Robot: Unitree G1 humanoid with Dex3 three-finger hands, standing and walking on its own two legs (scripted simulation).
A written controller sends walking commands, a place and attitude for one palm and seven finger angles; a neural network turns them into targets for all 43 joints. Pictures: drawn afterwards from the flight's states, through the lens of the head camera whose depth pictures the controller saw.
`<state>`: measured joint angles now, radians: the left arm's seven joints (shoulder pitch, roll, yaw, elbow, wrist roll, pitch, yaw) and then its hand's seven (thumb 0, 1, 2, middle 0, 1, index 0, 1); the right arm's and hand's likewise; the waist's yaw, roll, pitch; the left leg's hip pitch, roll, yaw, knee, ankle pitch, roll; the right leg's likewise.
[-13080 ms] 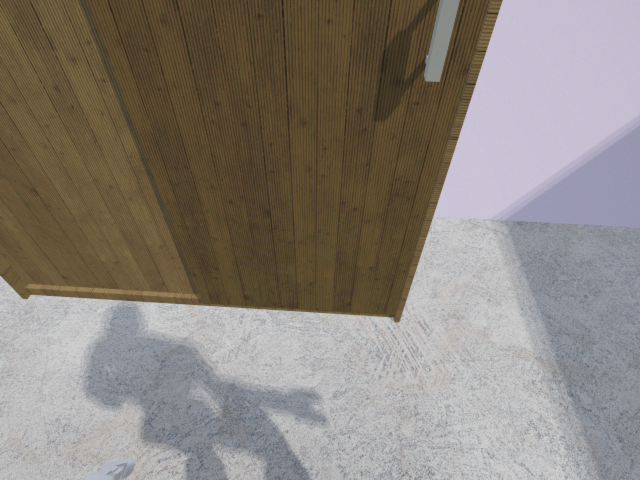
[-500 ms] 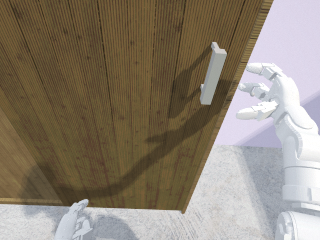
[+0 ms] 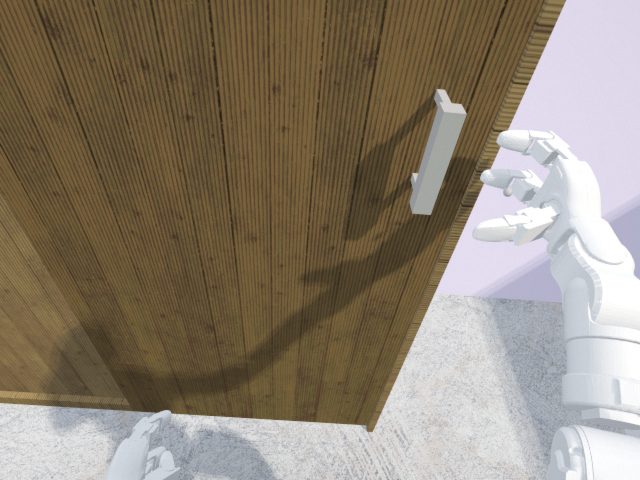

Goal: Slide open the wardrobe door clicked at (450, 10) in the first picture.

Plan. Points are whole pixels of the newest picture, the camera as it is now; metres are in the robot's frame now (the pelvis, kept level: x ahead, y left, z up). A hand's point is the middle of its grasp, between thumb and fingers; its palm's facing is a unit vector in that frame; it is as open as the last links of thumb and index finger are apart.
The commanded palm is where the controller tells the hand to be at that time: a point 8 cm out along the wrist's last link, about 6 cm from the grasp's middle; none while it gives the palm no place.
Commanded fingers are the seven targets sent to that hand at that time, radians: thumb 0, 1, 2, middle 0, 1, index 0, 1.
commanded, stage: move the hooked fingers beside the handle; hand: right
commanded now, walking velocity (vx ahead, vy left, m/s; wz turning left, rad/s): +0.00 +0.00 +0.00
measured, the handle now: (431, 152) +0.45 -0.09 +0.23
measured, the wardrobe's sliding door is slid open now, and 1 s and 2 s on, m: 0.00 0.00 0.00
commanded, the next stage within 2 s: feel for the door with the fingertips in 0.48 s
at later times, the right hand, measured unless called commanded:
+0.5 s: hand (515, 195) +0.37 -0.17 +0.24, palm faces +0.01 +1.00 -0.01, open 14.0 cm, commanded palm +0.35 -0.22 +0.24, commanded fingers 0.00 0.50 -0.30 0.30 1.20 0.30 1.20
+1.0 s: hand (455, 177) +0.40 -0.11 +0.24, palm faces -0.03 +1.00 +0.01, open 14.0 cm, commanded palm +0.37 -0.17 +0.24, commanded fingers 0.00 0.50 -0.30 0.30 1.20 0.30 1.20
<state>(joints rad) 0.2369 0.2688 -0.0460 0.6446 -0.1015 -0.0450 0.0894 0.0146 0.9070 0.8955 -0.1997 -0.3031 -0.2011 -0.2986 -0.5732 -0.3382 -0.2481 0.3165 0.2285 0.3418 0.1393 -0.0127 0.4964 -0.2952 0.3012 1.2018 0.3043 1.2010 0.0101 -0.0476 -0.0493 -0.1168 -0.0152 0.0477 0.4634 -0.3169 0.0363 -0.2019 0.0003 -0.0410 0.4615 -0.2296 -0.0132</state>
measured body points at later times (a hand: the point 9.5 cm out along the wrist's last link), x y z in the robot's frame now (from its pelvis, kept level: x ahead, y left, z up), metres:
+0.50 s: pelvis -0.02 -0.01 +0.00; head -0.05 +0.01 +0.45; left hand +0.17 +0.22 -0.08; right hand +0.36 -0.22 +0.24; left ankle -0.04 +0.09 -0.74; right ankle +0.01 -0.11 -0.74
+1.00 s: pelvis -0.01 -0.01 +0.00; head -0.03 +0.01 +0.45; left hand +0.13 +0.23 -0.10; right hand +0.39 -0.17 +0.24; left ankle -0.04 +0.09 -0.74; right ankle +0.01 -0.11 -0.74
